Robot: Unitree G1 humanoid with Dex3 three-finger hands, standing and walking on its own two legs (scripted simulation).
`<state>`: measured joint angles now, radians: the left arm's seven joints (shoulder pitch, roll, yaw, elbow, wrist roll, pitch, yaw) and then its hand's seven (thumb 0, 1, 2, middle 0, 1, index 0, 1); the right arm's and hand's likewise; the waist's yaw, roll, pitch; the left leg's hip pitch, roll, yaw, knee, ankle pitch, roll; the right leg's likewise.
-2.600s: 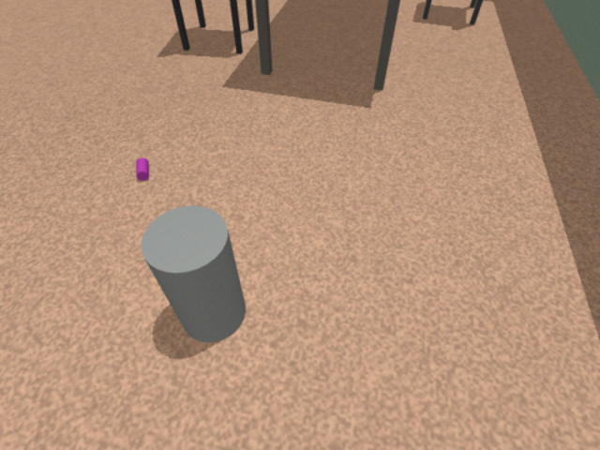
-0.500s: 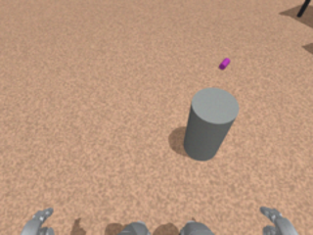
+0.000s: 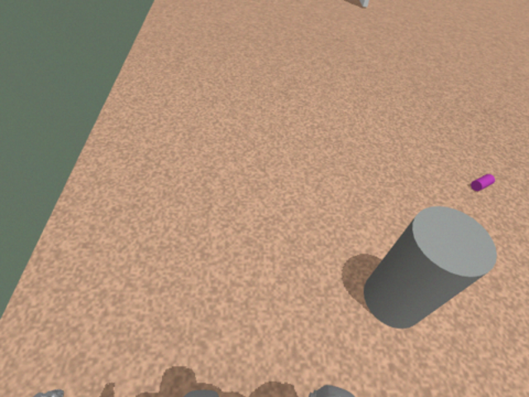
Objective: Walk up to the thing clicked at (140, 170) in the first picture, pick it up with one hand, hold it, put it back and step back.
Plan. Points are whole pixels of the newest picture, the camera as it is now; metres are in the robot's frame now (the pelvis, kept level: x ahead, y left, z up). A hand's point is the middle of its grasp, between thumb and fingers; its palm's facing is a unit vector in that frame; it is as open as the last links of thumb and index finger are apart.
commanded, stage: walk up
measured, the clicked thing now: (482, 182) +1.24 -1.16 -0.72
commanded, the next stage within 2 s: stand in 1.64 s
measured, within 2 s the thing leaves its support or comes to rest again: neither
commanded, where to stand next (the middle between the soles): +0.08 +0.00 m, yaw +19 degrees
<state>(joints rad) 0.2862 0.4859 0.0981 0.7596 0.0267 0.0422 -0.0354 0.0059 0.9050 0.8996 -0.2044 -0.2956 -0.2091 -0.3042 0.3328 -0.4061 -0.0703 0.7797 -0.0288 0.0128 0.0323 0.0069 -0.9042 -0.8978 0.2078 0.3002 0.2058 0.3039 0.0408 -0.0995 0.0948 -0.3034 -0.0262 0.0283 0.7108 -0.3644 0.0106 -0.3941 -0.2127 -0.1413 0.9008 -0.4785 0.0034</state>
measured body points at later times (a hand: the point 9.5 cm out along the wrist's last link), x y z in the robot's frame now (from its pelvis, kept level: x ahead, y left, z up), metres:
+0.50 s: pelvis +0.01 -0.03 +0.01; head +0.05 -0.04 +0.45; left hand +0.02 +0.30 -0.09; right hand +0.19 -0.30 -0.11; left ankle +0.00 +0.10 -0.66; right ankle +0.08 -0.14 -0.71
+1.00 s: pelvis +0.01 -0.02 +0.01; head +0.03 +0.00 +0.46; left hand -0.04 +0.29 -0.13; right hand +0.21 -0.29 -0.10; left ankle -0.01 +0.11 -0.71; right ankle +0.08 -0.15 -0.71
